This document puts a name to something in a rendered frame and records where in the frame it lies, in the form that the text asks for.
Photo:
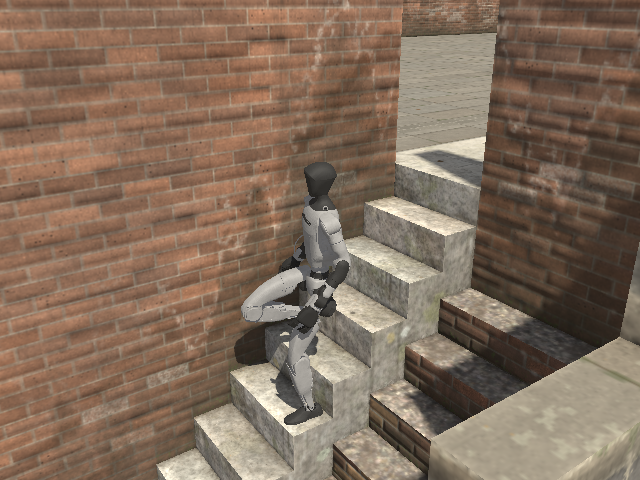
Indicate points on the left robot shin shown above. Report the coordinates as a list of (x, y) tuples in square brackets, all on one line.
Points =
[(303, 382)]

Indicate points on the left robot hand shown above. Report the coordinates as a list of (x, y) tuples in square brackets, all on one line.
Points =
[(308, 317)]

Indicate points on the right robot thigh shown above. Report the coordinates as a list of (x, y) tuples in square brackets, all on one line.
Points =
[(278, 286)]

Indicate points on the left robot forearm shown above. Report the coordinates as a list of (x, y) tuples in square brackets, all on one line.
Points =
[(325, 292)]

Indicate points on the right robot forearm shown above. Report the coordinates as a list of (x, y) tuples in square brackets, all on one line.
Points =
[(300, 255)]

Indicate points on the left robot upper arm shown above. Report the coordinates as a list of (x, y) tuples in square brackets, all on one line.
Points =
[(331, 228)]

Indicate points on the right robot hand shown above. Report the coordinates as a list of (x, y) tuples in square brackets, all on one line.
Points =
[(289, 263)]

